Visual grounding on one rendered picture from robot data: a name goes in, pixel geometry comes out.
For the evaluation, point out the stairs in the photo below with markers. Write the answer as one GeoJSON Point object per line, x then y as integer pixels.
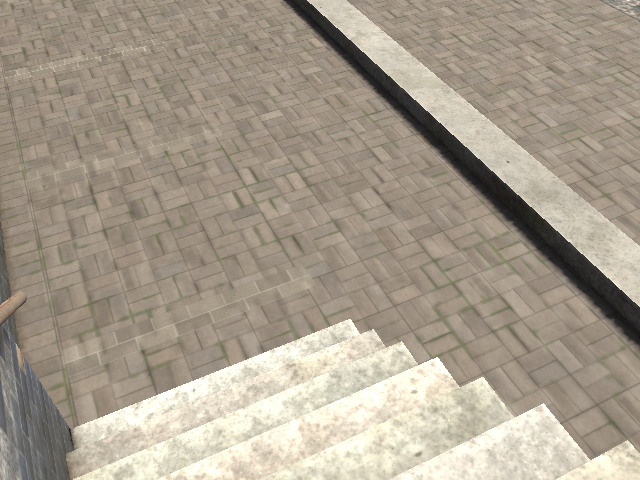
{"type": "Point", "coordinates": [335, 405]}

